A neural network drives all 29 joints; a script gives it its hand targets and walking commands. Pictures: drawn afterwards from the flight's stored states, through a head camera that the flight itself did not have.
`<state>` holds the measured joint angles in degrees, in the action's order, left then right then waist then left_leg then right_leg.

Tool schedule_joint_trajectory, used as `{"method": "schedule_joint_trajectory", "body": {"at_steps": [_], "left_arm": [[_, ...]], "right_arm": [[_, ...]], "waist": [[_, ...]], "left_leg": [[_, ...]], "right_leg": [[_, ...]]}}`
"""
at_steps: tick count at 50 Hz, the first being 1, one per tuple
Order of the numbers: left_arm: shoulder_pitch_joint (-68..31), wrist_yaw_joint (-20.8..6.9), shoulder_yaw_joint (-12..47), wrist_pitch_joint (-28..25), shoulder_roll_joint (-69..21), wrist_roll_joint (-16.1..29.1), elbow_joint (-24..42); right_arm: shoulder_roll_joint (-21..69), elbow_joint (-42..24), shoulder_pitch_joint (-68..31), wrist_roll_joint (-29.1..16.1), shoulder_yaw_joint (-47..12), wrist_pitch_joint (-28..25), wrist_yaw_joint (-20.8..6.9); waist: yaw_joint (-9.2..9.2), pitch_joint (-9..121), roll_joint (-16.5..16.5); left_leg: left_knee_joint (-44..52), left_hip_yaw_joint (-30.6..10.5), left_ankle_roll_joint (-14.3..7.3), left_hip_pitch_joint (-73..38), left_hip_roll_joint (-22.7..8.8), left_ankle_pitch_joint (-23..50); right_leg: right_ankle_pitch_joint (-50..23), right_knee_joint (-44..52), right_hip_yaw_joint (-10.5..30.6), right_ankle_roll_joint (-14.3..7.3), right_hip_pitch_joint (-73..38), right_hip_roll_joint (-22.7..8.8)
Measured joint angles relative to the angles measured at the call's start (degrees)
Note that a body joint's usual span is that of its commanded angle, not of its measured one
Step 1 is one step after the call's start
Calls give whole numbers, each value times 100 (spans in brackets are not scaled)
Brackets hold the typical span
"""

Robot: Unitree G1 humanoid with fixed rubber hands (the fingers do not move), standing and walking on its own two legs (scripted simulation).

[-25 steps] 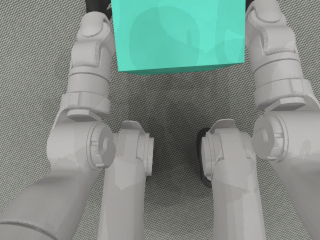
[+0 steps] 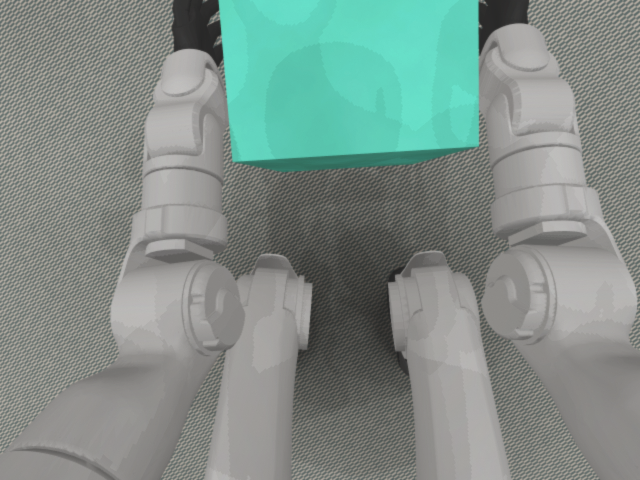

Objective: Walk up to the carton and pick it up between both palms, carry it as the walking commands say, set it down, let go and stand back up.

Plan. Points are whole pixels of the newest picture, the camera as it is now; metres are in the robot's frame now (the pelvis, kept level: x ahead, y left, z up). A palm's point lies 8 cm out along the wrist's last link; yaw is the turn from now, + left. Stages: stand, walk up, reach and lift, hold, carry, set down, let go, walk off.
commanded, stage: reach and lift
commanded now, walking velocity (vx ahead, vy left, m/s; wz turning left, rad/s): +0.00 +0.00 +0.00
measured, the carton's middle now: (345, 74) +0.52 -0.01 -0.18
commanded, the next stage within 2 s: none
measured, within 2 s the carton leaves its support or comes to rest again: neither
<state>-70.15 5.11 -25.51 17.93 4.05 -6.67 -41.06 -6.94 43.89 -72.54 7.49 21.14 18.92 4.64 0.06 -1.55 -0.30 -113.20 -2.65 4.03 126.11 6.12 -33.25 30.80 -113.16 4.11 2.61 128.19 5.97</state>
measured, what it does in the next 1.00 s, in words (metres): rises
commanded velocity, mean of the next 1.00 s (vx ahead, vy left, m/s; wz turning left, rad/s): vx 0.00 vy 0.00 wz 0.00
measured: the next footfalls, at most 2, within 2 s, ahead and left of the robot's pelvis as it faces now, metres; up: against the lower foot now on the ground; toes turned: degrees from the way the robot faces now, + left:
none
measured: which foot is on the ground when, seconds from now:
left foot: down 0.00-1.00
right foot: down 0.00-1.00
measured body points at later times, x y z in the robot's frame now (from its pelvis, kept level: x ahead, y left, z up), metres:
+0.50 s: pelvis +0.00 +0.00 +0.05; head +0.30 -0.02 +0.39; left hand +0.53 +0.14 -0.04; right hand +0.53 -0.16 -0.04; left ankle +0.10 +0.13 -0.39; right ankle +0.10 -0.12 -0.39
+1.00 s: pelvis +0.01 +0.00 +0.10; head +0.26 -0.02 +0.47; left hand +0.50 +0.14 +0.03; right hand +0.51 -0.16 +0.03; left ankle +0.10 +0.13 -0.39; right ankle +0.10 -0.12 -0.39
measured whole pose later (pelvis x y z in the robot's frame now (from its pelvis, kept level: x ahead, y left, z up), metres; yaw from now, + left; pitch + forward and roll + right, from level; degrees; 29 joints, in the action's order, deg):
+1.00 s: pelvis +0.01 +0.00 +0.10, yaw -1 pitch +42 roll +2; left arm -57.2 3.2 -27.7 20.4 -1.2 -10.3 -38.5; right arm -1.5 41.3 -59.3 10.7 23.7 21.2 2.9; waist 0.2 9.0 -0.2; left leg -93.8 -4.5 3.5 106.6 6.8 -29.7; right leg 27.9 -93.9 5.7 2.6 108.2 6.6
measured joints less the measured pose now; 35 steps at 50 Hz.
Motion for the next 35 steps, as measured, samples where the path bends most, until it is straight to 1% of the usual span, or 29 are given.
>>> {"method": "schedule_joint_trajectory", "body": {"at_steps": [9,35], "left_arm": [[227,-14,4,51,-89,4,134],[811,-132,-226,211,-373,-272,170]], "right_arm": [[103,-192,256,10,35,74,-18],[365,-166,818,265,247,209,-155]], "waist": [[-6,217,15],[9,798,5]], "left_leg": [[299,-24,-10,-266,13,26],[1322,-124,-24,-1210,65,291]], "right_leg": [[-17,298,34,11,-274,29],[-238,1310,111,13,-1250,48]]}}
